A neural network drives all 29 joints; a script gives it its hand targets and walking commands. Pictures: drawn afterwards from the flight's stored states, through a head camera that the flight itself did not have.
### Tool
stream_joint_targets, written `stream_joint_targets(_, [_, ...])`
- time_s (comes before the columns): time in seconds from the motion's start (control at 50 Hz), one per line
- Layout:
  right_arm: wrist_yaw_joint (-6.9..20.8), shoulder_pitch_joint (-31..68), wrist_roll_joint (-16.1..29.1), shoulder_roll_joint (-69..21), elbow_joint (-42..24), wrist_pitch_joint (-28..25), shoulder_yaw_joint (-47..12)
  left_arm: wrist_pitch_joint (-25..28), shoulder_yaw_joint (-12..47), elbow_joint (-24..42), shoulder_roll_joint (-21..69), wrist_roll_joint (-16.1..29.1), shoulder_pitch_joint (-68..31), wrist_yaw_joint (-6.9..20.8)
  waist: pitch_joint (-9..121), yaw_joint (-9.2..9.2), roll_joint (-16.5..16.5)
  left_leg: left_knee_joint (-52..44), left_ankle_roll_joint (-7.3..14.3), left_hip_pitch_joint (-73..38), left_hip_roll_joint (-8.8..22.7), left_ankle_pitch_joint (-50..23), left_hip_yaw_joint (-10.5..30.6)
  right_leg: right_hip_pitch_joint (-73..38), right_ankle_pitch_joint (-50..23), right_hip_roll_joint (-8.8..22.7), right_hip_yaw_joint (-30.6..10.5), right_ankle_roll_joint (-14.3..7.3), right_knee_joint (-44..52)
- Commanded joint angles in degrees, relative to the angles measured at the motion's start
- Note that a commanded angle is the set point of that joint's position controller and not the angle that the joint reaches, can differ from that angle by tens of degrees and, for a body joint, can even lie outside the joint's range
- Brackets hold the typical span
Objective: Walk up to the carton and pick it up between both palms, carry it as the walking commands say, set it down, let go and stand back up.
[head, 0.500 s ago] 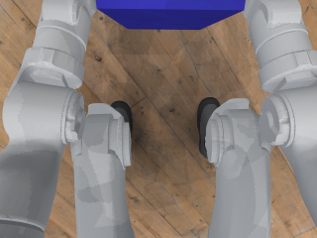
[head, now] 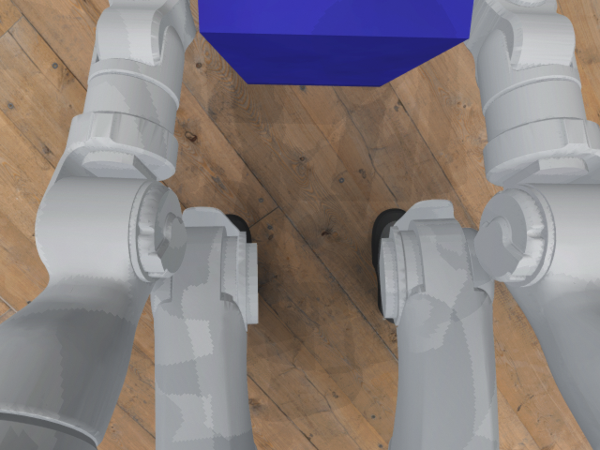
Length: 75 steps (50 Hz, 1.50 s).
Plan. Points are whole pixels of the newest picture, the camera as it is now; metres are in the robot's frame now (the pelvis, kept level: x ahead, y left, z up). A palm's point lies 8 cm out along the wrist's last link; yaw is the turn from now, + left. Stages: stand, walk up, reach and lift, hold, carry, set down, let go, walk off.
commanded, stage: reach and lift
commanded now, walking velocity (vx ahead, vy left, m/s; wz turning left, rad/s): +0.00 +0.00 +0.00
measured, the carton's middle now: out of the picture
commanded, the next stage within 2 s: none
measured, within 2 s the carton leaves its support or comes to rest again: leaves its support in 0.14 s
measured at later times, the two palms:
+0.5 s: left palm out of the picture +0.55 +0.13 -0.10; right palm out of the picture +0.54 -0.16 -0.11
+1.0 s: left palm out of the picture +0.55 +0.13 -0.05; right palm out of the picture +0.53 -0.16 -0.06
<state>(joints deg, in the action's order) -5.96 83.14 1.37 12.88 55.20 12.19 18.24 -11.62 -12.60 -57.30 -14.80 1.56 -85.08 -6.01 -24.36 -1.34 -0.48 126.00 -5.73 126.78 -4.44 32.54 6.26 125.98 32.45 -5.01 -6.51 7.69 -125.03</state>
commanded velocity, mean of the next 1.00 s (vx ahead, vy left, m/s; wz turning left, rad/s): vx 0.00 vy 0.00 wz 0.00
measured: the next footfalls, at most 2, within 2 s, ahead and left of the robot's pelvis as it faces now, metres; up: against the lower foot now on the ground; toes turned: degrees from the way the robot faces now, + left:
none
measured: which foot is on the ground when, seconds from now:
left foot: down 0.00-1.00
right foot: down 0.00-1.00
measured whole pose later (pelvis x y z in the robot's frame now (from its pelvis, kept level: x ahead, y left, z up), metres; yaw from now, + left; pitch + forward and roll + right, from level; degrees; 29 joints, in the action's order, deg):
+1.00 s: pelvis -0.02 +0.00 +0.07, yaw +1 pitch +28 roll -1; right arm -8.5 77.9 -1.1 7.4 32.8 22.1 22.6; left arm -22.5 -17.2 -38.2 -10.6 -2.4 -82.9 -7.1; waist -30.1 -1.6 -0.1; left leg 114.1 -6.6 111.5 -6.4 30.2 7.4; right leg 110.8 30.5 -6.0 -6.7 7.5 -113.5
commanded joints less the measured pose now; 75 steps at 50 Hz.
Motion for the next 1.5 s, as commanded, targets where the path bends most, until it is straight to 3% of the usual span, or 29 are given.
stream_joint_targets(0.0, [15.5,35.1,5.6,-55.3,-14.7,-2.0,-21.6,1.9,22.2,13.9,58.3,6.6,-34.6,14.7,97.2,-1.84,4.5,-9.5,3.3,-41.7,-3.7,-23.7,-13.1,-35.4,-23.6,-3.2,15.1,-5.0,8.2])
stream_joint_targets(0.04, [15.0,36.9,7.1,-55.6,-17.1,-2.2,-24.4,1.9,23.1,15.1,56.0,6.4,-34.2,13.8,101.9,-0.69,2.6,-9.7,3.8,-42.9,-3.5,-25.2,-12.3,-35.9,-25.2,-2.9,15.9,-4.0,7.0])
stream_joint_targets(0.06, [14.8,35.4,6.2,-55.3,-13.8,-1.0,-22.8,1.9,23.8,16.2,54.9,7.1,-37.4,13.9,103.4,-4.08,1.4,-9.6,3.3,-42.8,-3.3,-22.9,-12.5,-38.8,-24.1,-2.8,15.9,-3.9,7.9])
stream_joint_targets(0.16, [14.7,38.1,10.0,-60.3,-18.8,1.0,-28.0,0.2,26.5,20.4,56.9,8.4,-38.5,12.7,115.8,0.39,3.2,-10.2,3.2,-53.6,-3.7,-25.7,-14.3,-44.4,-24.8,-3.1,16.4,-3.8,8.3])
stream_joint_targets(0.26, [14.9,42.7,8.0,-60.7,-18.6,2.5,-26.8,-2.7,22.1,12.7,58.3,4.9,-36.8,14.4,105.6,1.23,1.5,-13.4,4.3,-44.0,-3.4,-15.4,-14.6,-41.4,-15.9,-3.3,15.6,-3.6,11.6])
stream_joint_targets(0.28, [14.8,44.6,7.1,-58.0,-22.7,2.4,-27.3,-2.9,24.8,16.1,58.9,6.9,-40.1,14.7,108.5,-0.81,-0.5,-13.0,3.8,-43.4,-3.2,-14.7,-14.2,-44.1,-16.5,-3.0,15.5,-4.1,12.1])
stream_joint_targets(0.3, [14.8,44.4,8.3,-59.8,-20.5,2.5,-28.9,-2.8,25.0,14.5,59.1,6.1,-39.4,14.8,107.1,1.89,1.7,-13.2,3.9,-42.2,-3.2,-15.4,-14.3,-43.9,-17.9,-2.6,14.8,-3.9,11.4])
stream_joint_targets(0.32, [14.8,43.0,7.8,-59.7,-19.8,3.5,-28.9,-2.9,25.7,17.8,58.7,7.0,-42.1,14.9,110.3,-0.03,0.7,-13.1,3.7,-44.6,-3.2,-15.3,-14.9,-46.8,-17.7,-2.8,15.0,-3.7,12.4])
stream_joint_targets(0.34, [14.6,43.0,8.7,-60.7,-20.7,3.7,-28.9,-3.1,24.3,18.2,57.9,5.8,-40.1,15.1,111.9,2.3,1.5,-13.1,3.7,-45.2,-2.9,-17.2,-15.0,-48.2,-19.7,-2.9,14.3,-3.8,12.3])
stream_joint_targets(0.44, [13.1,46.8,6.8,-61.2,-23.3,4.3,-28.2,-3.7,25.2,21.1,57.6,7.7,-46.7,15.3,114.4,-1.96,-1.2,-14.9,4.2,-43.2,-4.1,-13.7,-14.9,-51.3,-18.4,-3.2,15.1,-3.7,14.6])
stream_joint_targets(0.58, [13.7,46.2,7.3,-60.4,-23.1,6.1,-29.3,-6.7,22.1,15.6,59.7,4.1,-38.8,16.4,117.2,1.13,2.4,-16.8,3.7,-48.2,-3.6,-14.2,-15.2,-51.7,-17.2,-3.1,14.9,-3.7,17.0])
stream_joint_targets(0.6, [13.9,44.0,5.2,-59.7,-21.3,6.2,-28.5,-7.2,23.6,12.9,62.9,4.8,-37.7,16.7,114.0,-3.05,0.9,-17.3,3.4,-46.8,-4.1,-13.5,-14.2,-50.2,-17.0,-3.2,16.1,-4.1,16.8])
stream_joint_targets(0.66, [14.6,47.2,6.2,-62.6,-26.8,6.6,-29.8,-7.2,21.0,18.9,61.0,3.1,-39.5,17.4,117.3,1.92,0.6,-17.8,4.2,-47.9,-4.5,-15.6,-14.9,-51.5,-17.5,-3.7,14.6,-4.3,18.2])
stream_joint_targets(0.72, [14.9,41.6,4.7,-62.8,-22.0,7.6,-28.2,-7.0,25.3,22.0,62.0,5.4,-41.3,17.4,120.9,-3.65,0.8,-18.7,3.4,-50.6,-4.4,-17.9,-13.3,-51.8,-21.0,-3.4,16.5,-4.2,17.4])
stream_joint_targets(0.74, [15.3,39.9,4.5,-61.3,-20.4,7.7,-26.7,-7.8,24.6,20.8,62.5,4.4,-40.1,17.5,118.2,-3.84,4.3,-18.7,2.8,-50.5,-4.2,-17.0,-13.9,-48.8,-19.3,-3.6,15.8,-4.5,18.5])
stream_joint_targets(0.82, [14.8,45.5,7.5,-62.4,-31.9,7.3,-31.7,-7.8,26.4,26.6,60.6,4.9,-39.6,16.2,130.7,-0.04,3.4,-18.3,3.2,-57.1,-4.2,-24.7,-14.2,-56.0,-26.5,-3.8,15.0,-3.7,18.2])
stream_joint_targets(0.86, [15.1,42.2,7.2,-64.1,-25.9,8.5,-31.3,-7.8,27.1,26.5,60.3,5.2,-42.1,15.3,126.2,-0.27,1.8,-20.2,3.2,-54.2,-4.5,-22.0,-13.6,-55.3,-24.7,-4.4,14.8,-3.8,18.6])
stream_joint_targets(0.9, [14.2,43.0,8.6,-66.0,-33.0,8.9,-34.4,-8.0,30.9,33.2,63.2,7.8,-42.1,15.2,137.4,-1.56,2.1,-20.0,3.1,-61.4,-5.2,-24.9,-14.3,-63.1,-27.3,-4.4,14.8,-3.6,19.5])
stream_joint_targets(0.94, [14.0,41.1,7.6,-63.7,-32.7,9.2,-34.8,-9.2,31.6,29.2,65.7,8.4,-39.1,15.1,134.9,-3.31,1.6,-21.2,3.0,-59.7,-5.1,-24.9,-13.6,-61.9,-28.4,-4.4,14.9,-4.4,20.5])
stream_joint_targets(0.96, [14.3,41.2,6.9,-64.2,-27.2,9.6,-34.2,-9.7,27.4,21.7,64.1,5.5,-37.0,15.2,121.4,0.05,0.7,-22.6,4.0,-53.8,-5.0,-18.7,-13.8,-55.4,-20.5,-3.8,14.0,-3.7,21.8])
stream_joint_targets(1.02, [15.0,41.6,5.6,-63.7,-28.3,9.8,-30.9,-10.4,26.0,21.5,64.8,3.5,-36.3,15.5,119.2,0.73,2.2,-24.4,3.3,-53.6,-5.0,-14.7,-13.6,-53.6,-17.1,-4.2,14.3,-4.3,22.8])
stream_joint_targets(1.2, [15.8,40.5,3.3,-65.4,-24.1,11.0,-29.5,-10.9,26.8,23.4,66.6,4.3,-39.4,16.6,121.4,-4.08,2.1,-28.6,3.1,-57.5,-5.0,-11.0,-12.6,-55.6,-13.5,-4.0,15.3,-4.2,26.9])
stream_joint_targets(1.22, [15.8,39.0,4.0,-65.6,-24.2,11.0,-29.5,-11.1,25.8,23.7,66.6,3.3,-37.4,17.0,122.1,-1.87,3.1,-28.5,3.3,-57.7,-5.3,-11.9,-13.9,-57.5,-14.2,-4.0,14.8,-4.1,27.3])
stream_joint_targets(1.24, [16.4,41.3,3.6,-66.1,-24.4,11.0,-28.9,-11.3,25.8,21.1,66.8,3.6,-36.8,17.1,121.1,-3.45,2.8,-28.8,3.2,-59.5,-5.0,-11.5,-12.7,-54.1,-13.4,-4.3,15.4,-4.1,27.1])
stream_joint_targets(1.26, [16.2,43.4,5.0,-65.3,-28.4,10.6,-30.4,-11.6,25.8,21.9,66.4,2.7,-36.0,16.9,123.0,-0.64,4.5,-28.9,3.2,-60.0,-4.9,-12.7,-13.2,-56.0,-14.4,-4.2,14.3,-4.3,27.2])
stream_joint_targets(1.34, [15.9,44.1,7.2,-67.2,-34.7,11.2,-34.1,-11.5,30.6,30.7,70.7,6.9,-38.6,16.2,138.8,-3.47,3.3,-29.2,2.9,-67.7,-5.7,-20.7,-12.5,-65.1,-23.2,-4.9,14.7,-4.2,27.7])
stream_joint_targets(1.36, [15.9,45.0,7.7,-66.2,-32.8,11.6,-34.0,-12.1,28.2,27.0,67.1,5.2,-37.8,16.0,134.2,-0.55,3.1,-30.1,3.4,-65.3,-5.8,-19.1,-13.0,-62.5,-20.2,-5.1,14.6,-4.0,28.6])
stream_joint_targets(1.44, [16.6,35.4,3.8,-67.8,-26.6,13.3,-32.1,-12.6,30.2,28.5,70.8,5.2,-37.6,16.9,126.2,-5.84,2.9,-33.6,3.1,-65.9,-5.4,-13.1,-12.2,-61.5,-16.0,-4.8,15.3,-4.9,31.3])
stream_joint_targets(1.48, [16.7,36.8,5.4,-71.2,-26.6,13.1,-32.7,-12.8,27.6,26.2,67.9,3.1,-36.2,17.1,127.7,0.06,3.2,-34.6,3.6,-64.3,-5.4,-13.1,-13.2,-64.7,-16.3,-4.7,13.9,-4.0,32.1])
